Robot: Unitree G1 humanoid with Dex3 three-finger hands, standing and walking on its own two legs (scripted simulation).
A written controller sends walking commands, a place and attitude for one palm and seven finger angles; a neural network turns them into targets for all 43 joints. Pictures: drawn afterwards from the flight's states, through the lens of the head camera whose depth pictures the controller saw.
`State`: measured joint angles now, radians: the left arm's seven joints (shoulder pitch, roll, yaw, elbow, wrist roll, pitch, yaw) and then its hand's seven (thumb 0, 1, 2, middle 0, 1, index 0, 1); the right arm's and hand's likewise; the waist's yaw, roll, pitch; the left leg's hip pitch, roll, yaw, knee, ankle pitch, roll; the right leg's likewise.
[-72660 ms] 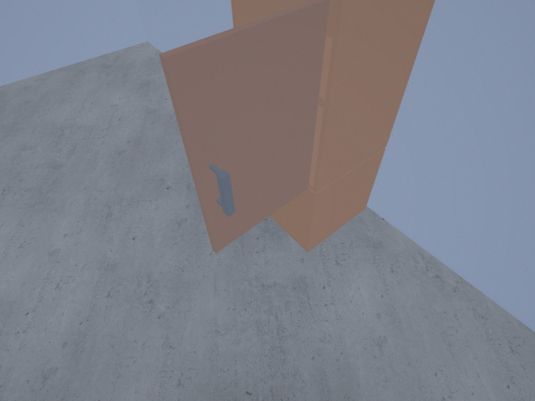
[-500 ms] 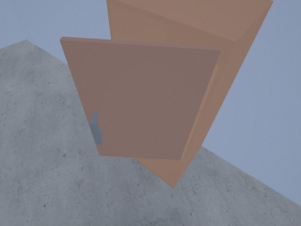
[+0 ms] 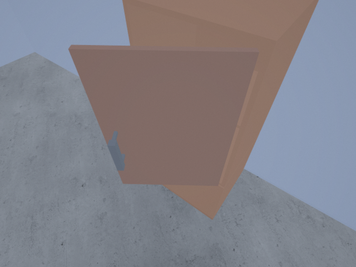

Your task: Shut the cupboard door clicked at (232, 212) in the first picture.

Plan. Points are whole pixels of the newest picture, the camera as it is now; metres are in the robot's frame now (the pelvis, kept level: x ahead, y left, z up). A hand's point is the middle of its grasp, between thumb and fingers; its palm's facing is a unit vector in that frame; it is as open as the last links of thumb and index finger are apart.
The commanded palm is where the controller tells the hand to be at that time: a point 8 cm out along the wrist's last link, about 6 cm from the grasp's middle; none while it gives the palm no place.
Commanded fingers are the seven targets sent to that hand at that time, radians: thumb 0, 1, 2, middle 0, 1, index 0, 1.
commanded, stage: look again from close up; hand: left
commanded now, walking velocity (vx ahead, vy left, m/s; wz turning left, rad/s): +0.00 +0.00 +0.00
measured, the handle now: (118, 151) +0.45 +0.22 -0.07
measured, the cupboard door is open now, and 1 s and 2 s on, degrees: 35 35 35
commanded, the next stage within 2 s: raise the hand and make a fist in 0.38 s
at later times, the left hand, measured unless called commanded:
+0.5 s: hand out of the picture -0.06 +0.20 -0.18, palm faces +0.00 -0.98 -0.18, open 7.4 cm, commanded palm +0.04 +0.24 -0.07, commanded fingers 0.00 0.90 0.90 -0.22 -0.32 -0.22 -0.32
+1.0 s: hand out of the picture +0.05 +0.22 -0.10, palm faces +0.15 -0.99 +0.00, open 5.7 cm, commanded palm +0.07 +0.26 -0.07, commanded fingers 0.00 0.90 0.90 -0.68 -0.82 -0.68 -0.82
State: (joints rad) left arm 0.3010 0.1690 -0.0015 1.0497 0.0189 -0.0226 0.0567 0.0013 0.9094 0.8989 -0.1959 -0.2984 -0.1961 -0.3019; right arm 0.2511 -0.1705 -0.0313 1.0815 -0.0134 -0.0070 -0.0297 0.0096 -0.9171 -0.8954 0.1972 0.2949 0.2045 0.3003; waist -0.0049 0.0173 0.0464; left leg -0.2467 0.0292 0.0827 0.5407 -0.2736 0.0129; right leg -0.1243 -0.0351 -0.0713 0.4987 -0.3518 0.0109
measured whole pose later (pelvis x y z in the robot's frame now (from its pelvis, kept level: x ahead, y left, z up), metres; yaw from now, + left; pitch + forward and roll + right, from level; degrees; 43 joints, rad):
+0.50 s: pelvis -0.05 +0.03 +0.00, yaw +0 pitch -2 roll -1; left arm 0.34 0.16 -0.01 1.02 0.03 0.01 0.05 0.00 0.91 0.90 -0.20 -0.30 -0.20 -0.30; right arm 0.25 -0.17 -0.02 1.05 -0.01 0.02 -0.01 0.01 -0.91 -0.90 0.20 0.29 0.20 0.30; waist 0.01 -0.01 0.05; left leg -0.30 0.01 0.10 0.52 -0.19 0.06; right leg -0.19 -0.06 -0.05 0.49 -0.26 0.04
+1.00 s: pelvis -0.11 +0.02 -0.13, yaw +3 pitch +10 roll -4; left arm 0.53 0.26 0.10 -0.01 -0.25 -0.46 -0.18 0.02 0.90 0.90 -0.50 -0.63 -0.50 -0.63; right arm 0.16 -0.27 -0.01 0.48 0.03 -0.25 -0.03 0.02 -0.90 -0.90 0.20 0.30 0.20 0.30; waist 0.05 -0.01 -0.12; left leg -1.08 -0.03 -0.05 1.33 -0.44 0.04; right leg -0.94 0.04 -0.07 1.32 -0.57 -0.01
